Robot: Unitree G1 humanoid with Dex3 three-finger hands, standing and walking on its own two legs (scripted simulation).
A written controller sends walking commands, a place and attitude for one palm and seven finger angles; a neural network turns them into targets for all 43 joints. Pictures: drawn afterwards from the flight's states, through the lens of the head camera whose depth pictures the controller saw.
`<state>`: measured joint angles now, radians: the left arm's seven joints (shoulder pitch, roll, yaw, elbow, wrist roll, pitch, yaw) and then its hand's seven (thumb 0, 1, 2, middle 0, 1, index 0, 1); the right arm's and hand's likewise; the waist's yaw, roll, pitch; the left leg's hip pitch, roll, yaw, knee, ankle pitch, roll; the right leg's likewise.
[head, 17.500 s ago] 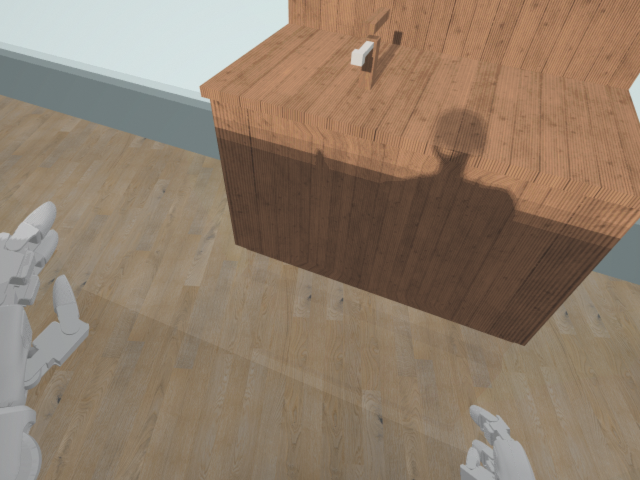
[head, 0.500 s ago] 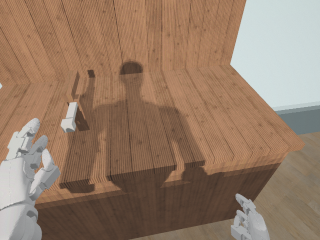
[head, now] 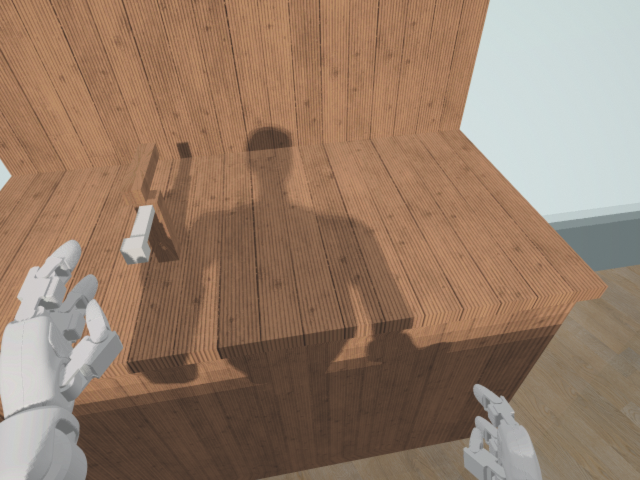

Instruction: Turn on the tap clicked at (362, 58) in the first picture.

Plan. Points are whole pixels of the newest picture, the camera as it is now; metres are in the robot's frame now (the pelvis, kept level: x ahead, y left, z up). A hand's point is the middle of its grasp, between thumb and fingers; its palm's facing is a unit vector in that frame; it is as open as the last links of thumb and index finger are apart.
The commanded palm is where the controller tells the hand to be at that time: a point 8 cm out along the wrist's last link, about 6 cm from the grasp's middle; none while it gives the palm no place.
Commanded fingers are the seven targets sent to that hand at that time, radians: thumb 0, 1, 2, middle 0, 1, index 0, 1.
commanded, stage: reach beside the lever's end, fingers flat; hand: left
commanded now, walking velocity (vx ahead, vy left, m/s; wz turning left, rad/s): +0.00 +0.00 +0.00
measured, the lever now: (135, 250) +0.35 +0.32 +0.11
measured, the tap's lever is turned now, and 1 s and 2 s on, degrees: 0 0 0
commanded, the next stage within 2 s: none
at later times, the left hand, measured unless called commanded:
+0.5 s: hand (113, 315) +0.22 +0.26 +0.15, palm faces +0.51 -0.86 -0.09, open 7.4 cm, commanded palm +0.17 +0.30 +0.16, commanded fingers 0.00 0.90 0.90 -0.20 -0.30 -0.20 -0.30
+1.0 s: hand (108, 302) +0.24 +0.28 +0.14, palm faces +0.53 -0.84 -0.09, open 7.5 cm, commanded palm +0.20 +0.33 +0.14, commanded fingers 0.00 0.90 0.90 -0.18 -0.23 -0.18 -0.23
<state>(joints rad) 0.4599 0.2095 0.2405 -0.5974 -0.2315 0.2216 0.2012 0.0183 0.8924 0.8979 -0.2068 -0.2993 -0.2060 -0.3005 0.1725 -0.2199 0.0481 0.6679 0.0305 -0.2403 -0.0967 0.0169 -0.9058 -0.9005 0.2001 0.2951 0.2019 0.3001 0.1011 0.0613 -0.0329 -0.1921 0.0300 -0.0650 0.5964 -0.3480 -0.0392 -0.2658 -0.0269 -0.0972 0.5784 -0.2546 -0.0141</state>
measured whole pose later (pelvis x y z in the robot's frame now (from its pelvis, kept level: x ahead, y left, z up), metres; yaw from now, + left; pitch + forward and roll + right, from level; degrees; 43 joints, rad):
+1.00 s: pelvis +0.01 +0.01 +0.00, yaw +0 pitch -1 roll +0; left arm 0.26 0.24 0.33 -0.30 -0.23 0.13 0.16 0.02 0.89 0.90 -0.19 -0.26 -0.19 -0.26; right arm 0.18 -0.22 0.03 0.69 0.03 -0.23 -0.11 0.02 -0.91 -0.90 0.20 0.30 0.20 0.30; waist 0.09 0.04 -0.02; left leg -0.21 0.01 -0.05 0.57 -0.35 -0.02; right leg -0.29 -0.04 -0.08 0.56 -0.25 0.00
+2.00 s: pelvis +0.01 +0.01 +0.00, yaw -1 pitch +4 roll -1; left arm -0.16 0.38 0.50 0.35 -0.20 -0.04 0.03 0.02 0.89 0.90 -0.16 -0.15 -0.15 -0.15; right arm 0.22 -0.25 0.01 0.71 0.03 -0.20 -0.12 0.01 -0.91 -0.90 0.20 0.30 0.20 0.30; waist 0.03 0.03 -0.03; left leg -0.33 0.02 -0.04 0.61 -0.36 -0.02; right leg -0.41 -0.03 -0.07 0.58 -0.25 0.00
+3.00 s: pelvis +0.02 +0.01 +0.00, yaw -1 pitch +3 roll -1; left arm -0.07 0.30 0.45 0.22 -0.21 -0.05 0.08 0.02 0.89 0.90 -0.16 -0.15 -0.15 -0.15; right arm 0.20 -0.24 0.01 0.71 0.03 -0.17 -0.11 0.01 -0.91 -0.90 0.20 0.30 0.20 0.30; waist 0.05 0.03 -0.04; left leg -0.31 0.02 -0.04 0.61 -0.36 -0.02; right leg -0.39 -0.03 -0.07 0.58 -0.25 0.00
